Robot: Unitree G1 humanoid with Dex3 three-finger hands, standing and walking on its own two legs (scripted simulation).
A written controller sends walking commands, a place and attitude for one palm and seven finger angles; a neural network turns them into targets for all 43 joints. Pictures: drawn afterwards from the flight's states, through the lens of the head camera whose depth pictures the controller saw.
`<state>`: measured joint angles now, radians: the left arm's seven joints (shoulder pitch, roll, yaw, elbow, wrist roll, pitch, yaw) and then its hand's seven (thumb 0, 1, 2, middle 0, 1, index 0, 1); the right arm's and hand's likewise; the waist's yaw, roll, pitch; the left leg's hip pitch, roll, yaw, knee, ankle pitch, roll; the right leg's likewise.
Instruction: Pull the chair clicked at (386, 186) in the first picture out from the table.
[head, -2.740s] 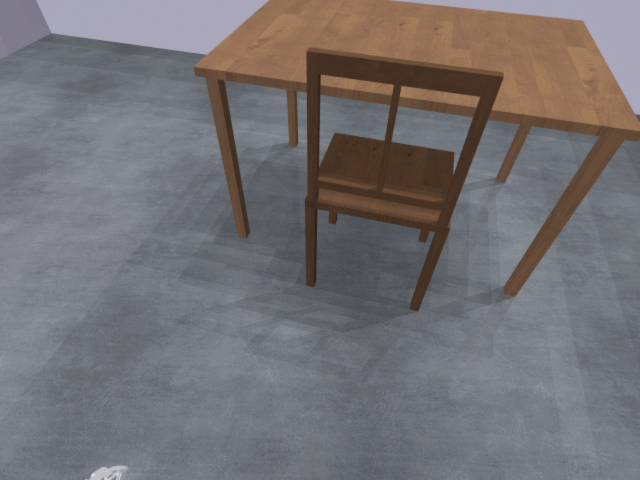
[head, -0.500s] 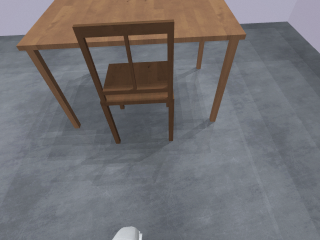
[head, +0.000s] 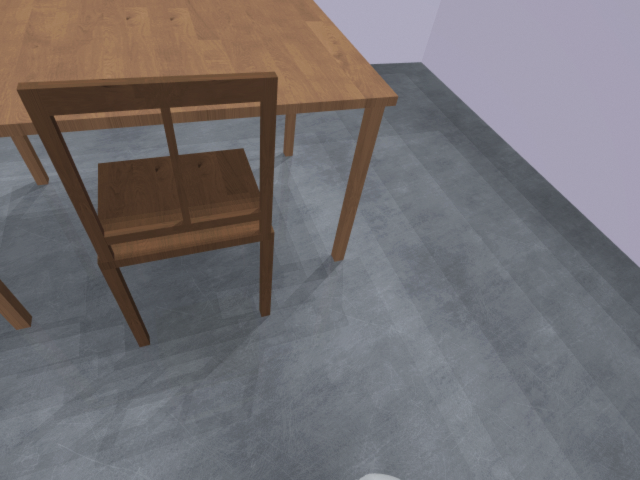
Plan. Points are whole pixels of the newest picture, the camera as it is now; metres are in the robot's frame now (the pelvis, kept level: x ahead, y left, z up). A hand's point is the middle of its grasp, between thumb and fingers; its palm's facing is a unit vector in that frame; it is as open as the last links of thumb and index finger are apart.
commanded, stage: walk to a spot facing it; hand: left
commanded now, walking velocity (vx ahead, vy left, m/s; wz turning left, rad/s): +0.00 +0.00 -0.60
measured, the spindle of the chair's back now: (177, 171) +0.68 +0.36 -0.09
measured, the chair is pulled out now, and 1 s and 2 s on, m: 0.00 0.00 0.00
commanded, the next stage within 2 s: none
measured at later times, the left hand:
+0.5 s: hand (253, 408) +0.25 +0.11 -0.17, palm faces -0.33 -0.92 -0.21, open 7.4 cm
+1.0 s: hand (198, 408) +0.24 +0.20 -0.18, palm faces -0.50 -0.85 -0.18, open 7.4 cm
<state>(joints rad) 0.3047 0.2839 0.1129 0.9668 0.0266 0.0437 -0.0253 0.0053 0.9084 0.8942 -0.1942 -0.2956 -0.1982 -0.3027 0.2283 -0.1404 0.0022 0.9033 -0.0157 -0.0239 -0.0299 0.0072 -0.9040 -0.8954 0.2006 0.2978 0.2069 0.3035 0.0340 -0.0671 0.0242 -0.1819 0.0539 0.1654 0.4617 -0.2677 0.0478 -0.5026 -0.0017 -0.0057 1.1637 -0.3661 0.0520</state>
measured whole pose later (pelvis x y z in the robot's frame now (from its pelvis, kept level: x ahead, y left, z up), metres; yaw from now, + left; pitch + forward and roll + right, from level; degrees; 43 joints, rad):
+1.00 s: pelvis +0.08 +0.05 +0.00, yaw -36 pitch -1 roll -2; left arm 0.25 0.28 0.11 0.93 0.02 0.08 -0.03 0.01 0.91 0.89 -0.19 -0.30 -0.20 -0.30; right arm 0.19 -0.17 -0.02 0.85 -0.02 0.01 -0.03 0.01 -0.90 -0.90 0.20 0.30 0.21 0.30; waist 0.03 -0.06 0.06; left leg -0.21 0.10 0.15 0.50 -0.26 0.02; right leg -0.51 0.00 0.01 1.18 -0.40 0.08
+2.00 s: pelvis +0.11 +0.00 +0.00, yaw -73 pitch +0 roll -3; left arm 0.26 0.26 0.11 0.96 0.03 0.07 -0.05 0.01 0.91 0.89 -0.19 -0.30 -0.20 -0.30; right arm 0.31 -0.15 -0.01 0.92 -0.02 -0.02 -0.04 0.01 -0.90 -0.90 0.20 0.30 0.21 0.30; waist 0.01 -0.05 0.05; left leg -0.08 0.09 0.20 0.41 -0.32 0.02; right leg -0.56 -0.03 -0.02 1.13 -0.29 0.07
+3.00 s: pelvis +0.13 -0.11 +0.00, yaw -67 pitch +2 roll -2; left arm 0.17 0.25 0.10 0.96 0.01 0.06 0.02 0.01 0.91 0.89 -0.19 -0.30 -0.20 -0.30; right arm 0.25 -0.18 -0.06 0.94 -0.02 0.03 -0.01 0.01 -0.90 -0.90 0.20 0.30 0.21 0.30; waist -0.03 0.00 0.06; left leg -0.32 -0.02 -0.03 0.45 -0.16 0.05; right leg -0.44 -0.06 0.00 0.97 -0.41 0.10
